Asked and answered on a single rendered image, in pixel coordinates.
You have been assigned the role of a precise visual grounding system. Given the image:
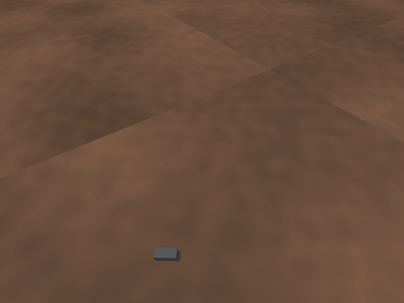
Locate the small box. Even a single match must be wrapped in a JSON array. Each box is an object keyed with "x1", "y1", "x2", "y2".
[{"x1": 153, "y1": 247, "x2": 177, "y2": 261}]

